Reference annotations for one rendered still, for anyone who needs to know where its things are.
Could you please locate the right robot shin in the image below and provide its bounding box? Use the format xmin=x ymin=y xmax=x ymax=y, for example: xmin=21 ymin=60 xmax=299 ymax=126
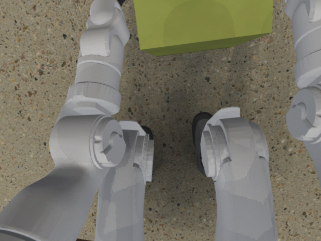
xmin=202 ymin=106 xmax=269 ymax=164

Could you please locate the robot right forearm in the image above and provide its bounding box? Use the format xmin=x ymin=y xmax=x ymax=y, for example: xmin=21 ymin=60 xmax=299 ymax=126
xmin=284 ymin=0 xmax=321 ymax=89

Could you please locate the robot left forearm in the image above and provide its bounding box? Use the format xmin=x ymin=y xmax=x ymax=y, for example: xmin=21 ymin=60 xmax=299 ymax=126
xmin=49 ymin=0 xmax=130 ymax=148

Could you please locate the carton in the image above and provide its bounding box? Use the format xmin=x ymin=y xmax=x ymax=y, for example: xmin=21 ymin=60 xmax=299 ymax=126
xmin=133 ymin=0 xmax=273 ymax=57

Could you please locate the robot left foot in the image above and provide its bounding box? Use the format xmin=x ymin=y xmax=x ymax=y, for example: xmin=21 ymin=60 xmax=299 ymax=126
xmin=141 ymin=126 xmax=153 ymax=140

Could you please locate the left robot upper arm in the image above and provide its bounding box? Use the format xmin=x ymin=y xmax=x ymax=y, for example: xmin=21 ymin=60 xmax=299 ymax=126
xmin=0 ymin=114 xmax=126 ymax=241

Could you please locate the right robot upper arm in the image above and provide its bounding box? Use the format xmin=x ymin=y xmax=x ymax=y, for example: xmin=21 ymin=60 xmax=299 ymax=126
xmin=286 ymin=83 xmax=321 ymax=188

